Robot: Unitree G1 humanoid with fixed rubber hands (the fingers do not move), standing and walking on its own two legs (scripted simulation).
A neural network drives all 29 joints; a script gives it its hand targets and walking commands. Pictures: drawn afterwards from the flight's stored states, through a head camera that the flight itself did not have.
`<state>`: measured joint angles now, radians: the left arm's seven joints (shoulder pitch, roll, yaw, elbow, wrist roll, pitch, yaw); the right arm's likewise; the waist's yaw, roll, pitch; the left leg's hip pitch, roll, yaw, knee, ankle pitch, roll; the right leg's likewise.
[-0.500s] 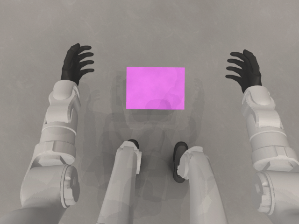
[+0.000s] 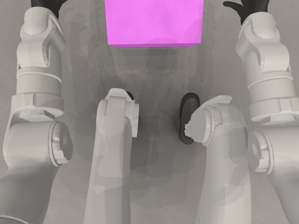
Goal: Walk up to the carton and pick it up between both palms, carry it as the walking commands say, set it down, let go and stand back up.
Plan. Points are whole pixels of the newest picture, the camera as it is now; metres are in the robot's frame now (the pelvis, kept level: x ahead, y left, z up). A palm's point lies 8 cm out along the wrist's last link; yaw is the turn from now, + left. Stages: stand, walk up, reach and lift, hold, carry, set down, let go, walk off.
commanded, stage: reach and lift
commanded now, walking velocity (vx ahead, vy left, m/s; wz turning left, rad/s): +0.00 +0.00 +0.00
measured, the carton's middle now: (153, 14) +0.53 +0.05 -0.38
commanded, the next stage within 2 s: none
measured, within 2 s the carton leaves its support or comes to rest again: neither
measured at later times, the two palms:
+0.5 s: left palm (78, 15) +0.50 +0.23 -0.29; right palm (253, 7) +0.54 -0.19 -0.27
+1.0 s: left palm (79, 19) +0.49 +0.24 -0.33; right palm (246, 10) +0.54 -0.19 -0.31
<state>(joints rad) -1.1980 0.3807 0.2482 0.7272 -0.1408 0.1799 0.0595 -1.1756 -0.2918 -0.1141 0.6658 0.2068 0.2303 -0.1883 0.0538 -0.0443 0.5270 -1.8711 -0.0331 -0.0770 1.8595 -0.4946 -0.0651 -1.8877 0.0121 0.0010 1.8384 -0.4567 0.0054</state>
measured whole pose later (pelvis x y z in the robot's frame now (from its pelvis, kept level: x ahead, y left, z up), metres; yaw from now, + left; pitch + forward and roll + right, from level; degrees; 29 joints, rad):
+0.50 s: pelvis +0.02 +0.00 -0.08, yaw -1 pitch +32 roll +0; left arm -1.23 0.38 0.21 0.89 -0.14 0.04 0.07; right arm -1.30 -0.44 -0.02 0.95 0.29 0.06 -0.10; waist 0.04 -0.07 0.52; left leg -2.10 -0.03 -0.08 2.13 -0.58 -0.07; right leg -2.13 0.03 0.00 2.10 -0.52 0.01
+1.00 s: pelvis +0.03 +0.00 -0.11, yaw -1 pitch +34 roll +1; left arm -1.23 0.42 0.18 1.03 -0.17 -0.03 0.05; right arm -1.34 -0.46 0.10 1.05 0.34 0.03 -0.08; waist 0.04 -0.06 0.47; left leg -2.21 -0.02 -0.08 2.21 -0.60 -0.08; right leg -2.26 0.05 0.01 2.18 -0.53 0.01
